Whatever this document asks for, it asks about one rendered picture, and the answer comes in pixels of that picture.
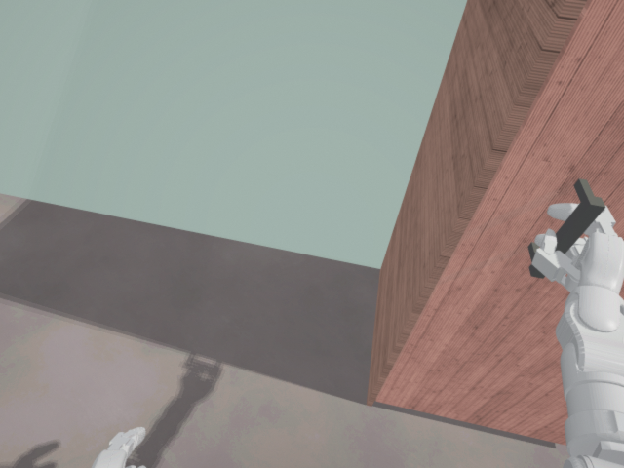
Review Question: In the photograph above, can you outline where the right robot hand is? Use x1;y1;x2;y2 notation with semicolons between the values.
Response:
532;203;624;295

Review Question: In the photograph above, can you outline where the handle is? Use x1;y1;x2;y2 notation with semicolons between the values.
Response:
528;178;605;279

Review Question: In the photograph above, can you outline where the right robot forearm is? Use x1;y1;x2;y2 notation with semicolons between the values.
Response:
556;286;624;466

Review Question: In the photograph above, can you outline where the left robot hand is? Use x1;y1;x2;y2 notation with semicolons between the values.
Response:
92;427;146;468

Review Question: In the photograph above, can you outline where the wardrobe door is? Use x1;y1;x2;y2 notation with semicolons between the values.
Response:
376;0;624;446

